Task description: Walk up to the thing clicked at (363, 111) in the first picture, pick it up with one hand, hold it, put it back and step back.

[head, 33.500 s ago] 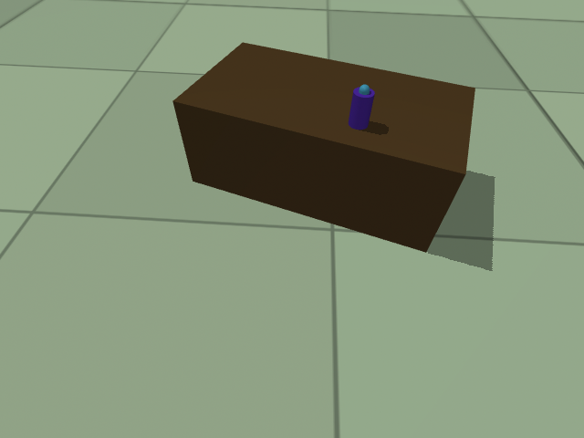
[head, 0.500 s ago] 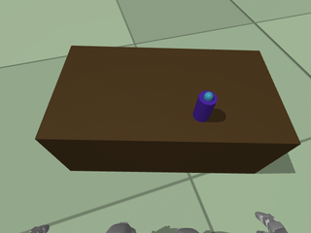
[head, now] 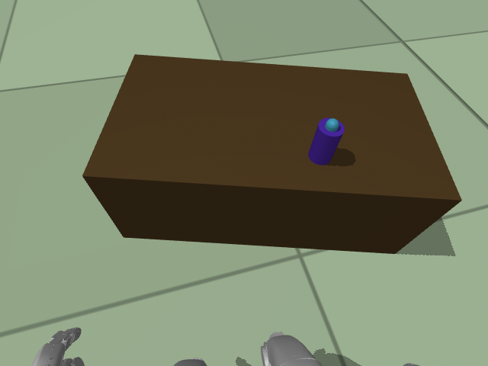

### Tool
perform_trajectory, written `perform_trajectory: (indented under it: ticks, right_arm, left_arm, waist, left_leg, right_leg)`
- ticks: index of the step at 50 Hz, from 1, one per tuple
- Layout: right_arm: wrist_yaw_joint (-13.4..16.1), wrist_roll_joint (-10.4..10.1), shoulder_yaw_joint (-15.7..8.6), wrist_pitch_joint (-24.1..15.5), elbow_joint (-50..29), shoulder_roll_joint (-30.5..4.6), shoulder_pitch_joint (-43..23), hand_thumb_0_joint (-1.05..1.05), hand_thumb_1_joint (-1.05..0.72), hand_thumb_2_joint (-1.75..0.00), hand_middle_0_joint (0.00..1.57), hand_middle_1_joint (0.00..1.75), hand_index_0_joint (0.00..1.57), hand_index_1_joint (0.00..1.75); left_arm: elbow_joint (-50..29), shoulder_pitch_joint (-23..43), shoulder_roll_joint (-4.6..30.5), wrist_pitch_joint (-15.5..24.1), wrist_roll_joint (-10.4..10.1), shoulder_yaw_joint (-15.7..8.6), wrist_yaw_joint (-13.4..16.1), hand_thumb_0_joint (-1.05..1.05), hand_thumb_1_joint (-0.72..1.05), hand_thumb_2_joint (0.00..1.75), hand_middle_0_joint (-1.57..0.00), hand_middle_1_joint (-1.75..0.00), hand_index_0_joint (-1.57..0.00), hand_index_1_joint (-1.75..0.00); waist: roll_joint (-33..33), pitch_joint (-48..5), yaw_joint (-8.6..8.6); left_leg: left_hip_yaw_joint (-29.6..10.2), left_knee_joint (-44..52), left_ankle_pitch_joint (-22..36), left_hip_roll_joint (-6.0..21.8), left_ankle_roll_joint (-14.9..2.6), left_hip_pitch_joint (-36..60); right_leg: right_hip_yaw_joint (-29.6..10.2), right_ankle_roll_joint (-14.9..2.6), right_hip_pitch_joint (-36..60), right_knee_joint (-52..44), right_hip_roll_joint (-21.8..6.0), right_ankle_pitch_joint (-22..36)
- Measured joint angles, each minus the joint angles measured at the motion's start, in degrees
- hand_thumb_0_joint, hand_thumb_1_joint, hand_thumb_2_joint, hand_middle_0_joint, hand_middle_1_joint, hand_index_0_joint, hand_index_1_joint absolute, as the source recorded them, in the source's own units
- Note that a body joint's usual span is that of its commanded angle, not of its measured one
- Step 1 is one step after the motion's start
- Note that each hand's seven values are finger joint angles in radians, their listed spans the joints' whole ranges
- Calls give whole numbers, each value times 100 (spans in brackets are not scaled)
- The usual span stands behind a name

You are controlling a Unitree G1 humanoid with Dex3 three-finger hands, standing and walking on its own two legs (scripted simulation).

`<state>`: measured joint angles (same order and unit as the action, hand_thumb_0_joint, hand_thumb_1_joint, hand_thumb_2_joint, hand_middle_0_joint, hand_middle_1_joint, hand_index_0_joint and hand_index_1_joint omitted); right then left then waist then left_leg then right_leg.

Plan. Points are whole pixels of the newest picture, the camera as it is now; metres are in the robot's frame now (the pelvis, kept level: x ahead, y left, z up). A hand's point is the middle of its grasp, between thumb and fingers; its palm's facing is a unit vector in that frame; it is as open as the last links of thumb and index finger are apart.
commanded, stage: step back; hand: right
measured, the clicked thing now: (326, 139) +0.76 -0.27 -0.22
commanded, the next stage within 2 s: none
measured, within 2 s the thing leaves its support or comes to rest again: neither
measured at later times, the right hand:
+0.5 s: hand out of the picture -0.08 -0.29 -0.15, palm faces +0.02 +0.93 -0.37, open 7.4 cm
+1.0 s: hand out of the picture -0.22 -0.29 -0.14, palm faces +0.03 +0.92 -0.39, open 7.4 cm
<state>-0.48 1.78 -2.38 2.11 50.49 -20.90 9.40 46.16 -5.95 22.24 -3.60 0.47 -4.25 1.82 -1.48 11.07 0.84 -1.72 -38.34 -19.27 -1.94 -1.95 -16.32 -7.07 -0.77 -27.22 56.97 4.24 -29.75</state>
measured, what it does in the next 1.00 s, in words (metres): walks backwards: right foot, then left foot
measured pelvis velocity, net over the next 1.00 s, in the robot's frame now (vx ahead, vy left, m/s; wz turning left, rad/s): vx -0.33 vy -0.02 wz -0.07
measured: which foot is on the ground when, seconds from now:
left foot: down 0.00-0.32, up 0.34-0.62, down 0.64-0.98, up 1.00-1.00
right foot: up 0.00-0.26, down 0.28-0.66, up 0.68-0.92, down 0.94-1.00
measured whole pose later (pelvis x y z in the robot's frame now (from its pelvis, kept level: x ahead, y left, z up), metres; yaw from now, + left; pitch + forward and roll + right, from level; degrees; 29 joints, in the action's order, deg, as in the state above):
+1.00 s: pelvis -0.33 -0.02 +0.00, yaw -4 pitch -3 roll -2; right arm 0.3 1.6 -2.8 2.6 49.5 -23.0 5.8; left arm 53.2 -11.6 20.2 -1.0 2.2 -3.5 0.1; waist 3.3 8.0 -0.8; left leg -2.6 -42.0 -19.9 2.8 -0.3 -24.7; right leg -1.1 -1.5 -11.6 35.7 3.8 -21.6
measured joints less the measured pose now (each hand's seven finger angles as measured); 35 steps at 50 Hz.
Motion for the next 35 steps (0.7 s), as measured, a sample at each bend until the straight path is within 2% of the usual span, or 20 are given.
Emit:
perform_trajectory:
  ticks: [3,6,10,12,14,16,18,19,21,24,26,29,31,33,34,35]
  right_arm:
    - [31,15,31,-8,-39,75,-8,0,-90,-89,21,30,21,30]
    - [63,5,8,-25,-139,69,-109,0,-90,-89,21,30,21,31]
    - [63,-6,-3,-54,-347,25,-285,0,-90,-90,21,30,21,31]
    - [50,-11,-5,-29,-423,-27,-370,0,-90,-90,21,30,21,31]
    - [39,-34,-8,24,-458,-91,-432,0,-90,-90,21,30,21,31]
    - [47,-85,-51,93,-394,-218,-497,0,-90,-90,21,30,21,31]
    - [103,-122,-86,172,-261,-193,-426,0,-90,-90,21,30,20,30]
    - [116,-138,-83,198,-210,-181,-370,0,-90,-90,21,30,20,30]
    - [128,-185,-73,178,-161,-210,-223,0,-90,-90,21,30,20,30]
    - [150,-183,-59,126,-130,-249,-3,0,-91,-90,21,30,20,30]
    - [161,-160,-53,130,-96,-255,112,0,-91,-90,21,30,20,30]
    - [149,-119,-46,128,-34,-234,199,0,-91,-90,21,30,20,30]
    - [127,-96,-49,96,-5,-211,213,0,-91,-90,21,30,20,30]
    - [118,-52,-64,64,58,-100,140,0,-91,-90,21,30,20,30]
    - [82,-46,-40,73,60,-63,109,0,-91,-90,21,30,20,30]
    - [42,-33,-16,72,51,-52,91,0,-91,-90,21,30,20,30]
  left_arm:
    - [84,-131,32,19,-35,-39,-7,1,91,90,-21,-30,-21,-30]
    - [122,-297,26,61,-8,-55,-38,1,91,90,-21,-30,-21,-30]
    - [219,-453,29,60,21,-35,-87,1,91,90,-21,-30,-21,-30]
    - [277,-508,14,80,30,-14,-109,1,91,90,-21,-30,-21,-30]
    - [343,-566,-1,122,44,1,-140,1,91,90,-21,-30,-21,-30]
    - [443,-567,-156,160,105,9,-153,1,91,90,-20,-30,-21,-30]
    - [420,-680,-195,154,150,48,-202,1,91,90,-21,-30,-21,-30]
    - [404,-731,-201,151,148,61,-201,1,91,90,-21,-30,-21,-30]
    - [400,-756,-236,129,152,69,-168,1,91,90,-21,-30,-21,-30]
    - [306,-660,-226,113,175,46,-113,1,91,90,-21,-30,-21,-30]
    - [181,-534,-188,130,189,37,-69,1,90,90,-21,-30,-21,-30]
    - [-26,-297,-112,157,172,40,-22,1,90,90,-21,-30,-21,-30]
    - [-130,-140,-48,134,127,58,-23,1,90,90,-21,-30,-21,-30]
    - [-149,25,48,81,80,59,-28,1,91,90,-21,-30,-21,-30]
    - [-114,61,58,48,48,55,-20,1,91,90,-21,-30,-21,-30]
    - [-54,77,40,11,40,52,-11,1,91,90,-21,-30,-21,-30]
  waist:
    - [-51,-126,-41]
    - [-30,-135,-91]
    - [7,-79,-126]
    - [58,-71,-153]
    - [117,-103,-181]
    - [465,-51,-125]
    - [413,-162,-189]
    - [334,-207,-249]
    - [287,-270,-256]
    - [274,-295,-208]
    - [275,-261,-171]
    - [252,-167,-117]
    - [203,-112,-84]
    - [-51,17,-106]
    - [-105,43,-126]
    - [-55,32,-87]
  left_leg:
    - [48,298,292,110,5,-47]
    - [122,439,514,207,-9,-149]
    - [254,414,725,317,24,-398]
    - [323,312,798,384,78,-573]
    - [374,146,846,439,153,-783]
    - [128,-54,776,561,183,-957]
    - [-227,-781,-281,156,221,-1207]
    - [-373,-1333,-559,-83,246,-1317]
    - [-577,-2202,-687,-422,258,-1426]
    - [-579,-2668,-762,-510,311,-1236]
    - [-490,-2348,-877,-396,338,-913]
    - [-259,-1266,-945,-140,326,-334]
    - [-65,-307,-568,-26,274,89]
    - [102,99,-137,-156,144,233]
    - [150,37,-122,-161,105,175]
    - [119,-28,-108,-93,75,98]
  right_leg:
    - [-156,12,-82,1035,282,-18]
    - [-101,164,203,1008,222,-5]
    - [80,261,765,5,-41,-3]
    - [242,220,1077,-762,-188,130]
    - [401,121,1459,-1748,-298,538]
    - [584,31,1530,-1993,-118,660]
    - [551,-32,1350,-1874,-218,753]
    - [485,-48,1291,-1883,-303,823]
    - [468,-36,1233,-2019,-432,1006]
    - [537,-23,1087,-2129,-541,1217]
    - [628,-7,957,-2112,-588,1313]
    - [789,32,705,-1950,-671,1401]
    - [865,76,481,-1724,-743,1411]
    - [752,98,284,-1473,-904,1433]
    - [622,72,199,-1283,-831,1025]
    - [494,61,107,-888,-630,492]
